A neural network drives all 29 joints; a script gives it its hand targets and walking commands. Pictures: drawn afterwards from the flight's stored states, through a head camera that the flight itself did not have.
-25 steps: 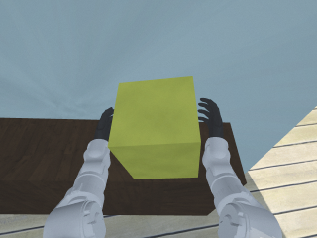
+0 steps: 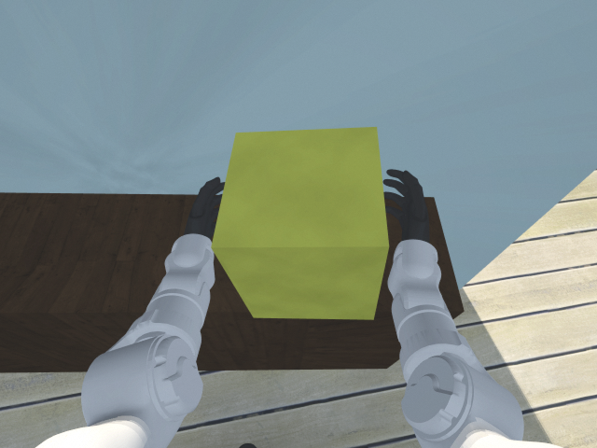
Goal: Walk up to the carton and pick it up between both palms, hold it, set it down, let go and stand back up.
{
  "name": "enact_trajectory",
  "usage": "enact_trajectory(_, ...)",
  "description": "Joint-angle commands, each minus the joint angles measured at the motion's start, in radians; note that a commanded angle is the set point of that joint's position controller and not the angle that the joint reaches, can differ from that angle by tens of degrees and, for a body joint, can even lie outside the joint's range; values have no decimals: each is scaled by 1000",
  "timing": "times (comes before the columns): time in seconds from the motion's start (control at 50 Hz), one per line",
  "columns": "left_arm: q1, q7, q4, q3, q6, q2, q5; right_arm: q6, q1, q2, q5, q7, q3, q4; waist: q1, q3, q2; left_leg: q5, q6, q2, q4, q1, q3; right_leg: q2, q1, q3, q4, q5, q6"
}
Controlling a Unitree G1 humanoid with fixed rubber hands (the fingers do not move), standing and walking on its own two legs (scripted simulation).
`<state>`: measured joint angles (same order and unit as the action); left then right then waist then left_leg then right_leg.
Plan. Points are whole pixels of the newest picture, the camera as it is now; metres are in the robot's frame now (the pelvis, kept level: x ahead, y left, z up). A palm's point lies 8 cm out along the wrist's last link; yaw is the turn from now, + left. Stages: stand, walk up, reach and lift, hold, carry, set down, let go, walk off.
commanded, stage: set down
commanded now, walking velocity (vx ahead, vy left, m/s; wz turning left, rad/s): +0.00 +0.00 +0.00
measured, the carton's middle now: (308, 231) +0.44 +0.01 -0.05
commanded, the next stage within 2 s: none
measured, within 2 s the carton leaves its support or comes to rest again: rests again in 0.78 s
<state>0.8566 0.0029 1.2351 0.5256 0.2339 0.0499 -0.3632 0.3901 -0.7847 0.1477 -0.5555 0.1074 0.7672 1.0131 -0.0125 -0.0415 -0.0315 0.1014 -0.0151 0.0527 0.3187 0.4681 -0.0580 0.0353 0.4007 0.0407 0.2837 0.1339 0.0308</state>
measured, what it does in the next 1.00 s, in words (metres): stands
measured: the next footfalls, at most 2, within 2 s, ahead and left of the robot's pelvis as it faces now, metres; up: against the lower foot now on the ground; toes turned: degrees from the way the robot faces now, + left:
none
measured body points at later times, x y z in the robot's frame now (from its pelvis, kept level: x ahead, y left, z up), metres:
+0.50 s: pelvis +0.04 -0.01 +0.00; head +0.15 +0.01 +0.43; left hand +0.47 +0.16 -0.01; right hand +0.45 -0.15 +0.00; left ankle +0.02 +0.13 -0.74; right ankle -0.02 -0.14 -0.75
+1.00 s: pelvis +0.01 +0.00 +0.00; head +0.14 +0.03 +0.43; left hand +0.46 +0.16 -0.01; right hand +0.43 -0.14 +0.00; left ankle +0.02 +0.13 -0.75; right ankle -0.02 -0.14 -0.75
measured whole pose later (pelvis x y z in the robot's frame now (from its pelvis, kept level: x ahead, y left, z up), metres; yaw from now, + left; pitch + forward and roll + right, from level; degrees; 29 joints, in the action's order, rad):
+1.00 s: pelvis +0.01 +0.00 +0.00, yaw +0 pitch +20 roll -1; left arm 0.90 -0.01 1.27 0.58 0.36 0.06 -0.41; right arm 0.46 -0.77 0.16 -0.55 0.13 0.80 1.02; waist 0.02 -0.07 -0.03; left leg 0.14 -0.01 0.06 0.39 0.58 -0.05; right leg 0.03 0.49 0.05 0.31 0.16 0.03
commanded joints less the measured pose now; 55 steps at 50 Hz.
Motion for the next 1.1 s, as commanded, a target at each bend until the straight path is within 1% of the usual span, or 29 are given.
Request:
enact_trajectory(0.0,684,-81,-116,-148,150,-426,-36,-3,-490,560,-115,-114,-262,127,18,-633,13,-122,3,-39,23,-147,-105,-36,-306,36,64,-203,-7)
enact_trajectory(0.02,669,-78,-129,-176,162,-453,-27,13,-468,574,-99,-112,-298,132,10,-663,63,-207,-17,-35,32,-183,-92,-28,-319,51,70,-278,-13)
enact_trajectory(0.06,626,-90,-66,-140,154,-464,-42,12,-466,577,-85,-110,-312,119,7,-678,33,-290,-22,-36,58,-226,-97,-41,-328,54,73,-346,-6)
enact_trajectory(0.08,647,-88,-104,-170,155,-443,-26,8,-454,557,-80,-107,-298,141,38,-673,47,-375,-22,-25,89,-239,-86,-41,-302,51,83,-373,-17)
enact_trajectory(0.14,604,-88,-60,-179,167,-457,-50,38,-463,568,-60,-109,-338,157,21,-681,98,-520,-34,-26,126,-281,-71,-48,-251,57,97,-463,-9)
enact_trajectory(0.16,568,-93,-29,-168,172,-455,-37,46,-462,554,-55,-105,-345,164,6,-652,67,-542,-39,-19,121,-254,-58,-48,-267,68,106,-494,-8)
enact_trajectory(0.18,545,-94,-36,-152,164,-463,-78,42,-418,588,-55,-99,-332,205,3,-623,121,-563,-48,-19,127,-273,-68,-45,-285,49,110,-506,-4)
enact_trajectory(0.2,571,-91,-59,-206,162,-464,-51,54,-429,554,-46,-106,-346,183,32,-653,138,-611,-52,-18,141,-310,-46,-53,-239,58,102,-515,-11)
enact_trajectory(0.22,535,-93,-37,-194,165,-493,-49,66,-423,574,-30,-98,-384,195,22,-633,114,-656,-60,-14,152,-302,-52,-57,-247,69,114,-553,-10)
enact_trajectory(0.32,511,-95,-19,-196,183,-473,-55,83,-398,590,-55,-91,-374,213,19,-613,77,-586,-34,-28,141,-232,-67,-48,-276,56,118,-582,-2)
enact_trajectory(0.36,469,-101,-10,-179,193,-467,-73,101,-377,589,-33,-93,-413,211,-15,-622,61,-577,-26,-36,125,-149,-69,-44,-381,36,141,-668,9)
enact_trajectory(0.4,484,-111,-18,-163,194,-457,-73,97,-368,615,-32,-84,-424,209,-3,-598,34,-496,-18,-48,100,-104,-68,-35,-435,34,147,-696,20)
enact_trajectory(0.42,494,-120,-12,-173,188,-438,-67,92,-363,587,-43,-83,-411,224,29,-545,27,-429,-12,-45,95,-62,-56,-28,-452,48,134,-652,15)
enact_trajectory(0.44,463,-121,36,-140,184,-432,-82,96,-372,601,-38,-81,-399,201,3,-533,17,-366,0,-49,71,-47,-71,-22,-468,39,140,-645,24)
enact_trajectory(0.52,456,-120,24,-161,203,-442,-67,110,-380,594,-36,-80,-449,168,7,-612,-4,-435,0,-50,89,-78,-61,-20,-405,40,142,-706,29)
enact_trajectory(0.54,478,-123,38,-154,210,-432,-86,119,-408,596,-60,-86,-420,153,-10,-627,15,-394,1,-48,82,-34,-66,-20,-421,50,144,-656,20)
enact_trajectory(0.56,485,-115,31,-156,207,-424,-82,113,-405,585,-69,-82,-395,167,9,-625,15,-376,10,-48,84,-59,-68,-18,-414,46,134,-637,20)
enact_trajectory(0.6,465,-112,69,-145,195,-423,-81,102,-418,565,-53,-95,-397,146,-1,-618,25,-372,7,-47,80,-73,-66,-28,-358,44,119,-548,6)
enact_trajectory(0.66,478,-101,45,-143,199,-450,-103,105,-420,569,-88,-99,-367,146,-4,-664,45,-429,-4,-39,95,-110,-66,-35,-330,65,111,-540,9)
enact_trajectory(0.72,462,-107,90,-113,195,-434,-109,99,-410,576,-75,-100,-355,151,-13,-617,24,-336,11,-39,81,-55,-76,-35,-327,54,117,-493,12)
enact_trajectory(0.76,502,-95,63,-120,189,-430,-100,94,-428,547,-77,-114,-336,125,-16,-636,68,-379,-5,-25,87,-111,-78,-38,-292,78,105,-426,-1)
enact_trajectory(0.78,467,-97,69,-96,189,-406,-104,84,-415,535,-90,-111,-336,125,-30,-635,30,-336,10,-35,82,-109,-88,-39,-278,62,93,-391,1)
enact_trajectory(0.8,492,-94,44,-98,183,-421,-119,84,-416,542,-93,-112,-320,134,-3,-611,40,-310,13,-29,81,-103,-78,-45,-252,67,89,-348,-3)
enact_trajectory(0.82,473,-92,69,-96,179,-419,-118,76,-408,550,-89,-113,-325,125,-19,-597,45,-327,10,-23,68,-129,-71,-43,-258,73,86,-378,1)
enact_trajectory(0.9,503,-86,12,-124,185,-425,-101,78,-431,537,-111,-113,-272,136,9,-617,81,-361,-4,-21,108,-146,-77,-51,-181,75,84,-298,-23)
enact_trajectory(0.94,449,-83,63,-105,154,-429,-138,67,-410,513,-97,-126,-272,147,-21,-591,126,-461,-20,-13,126,-254,-63,-56,-126,87,64,-239,-23)
enact_trajectory(0.98,469,-77,52,-88,155,-422,-130,73,-422,498,-101,-132,-263,171,-11,-590,84,-457,-6,-11,132,-226,-54,-63,-101,84,69,-260,-27)
enact_trajectory(1.0,490,-73,17,-111,166,-423,-124,72,-427,498,-104,-131,-255,144,7,-618,109,-429,-11,-11,117,-240,-59,-62,-103,91,57,-244,-28)
enact_trajectory(1.08,437,-86,65,-61,155,-410,-139,61,-392,523,-113,-126,-284,132,-18,-561,39,-369,8,-26,111,-136,-86,-50,-196,67,93,-327,-13)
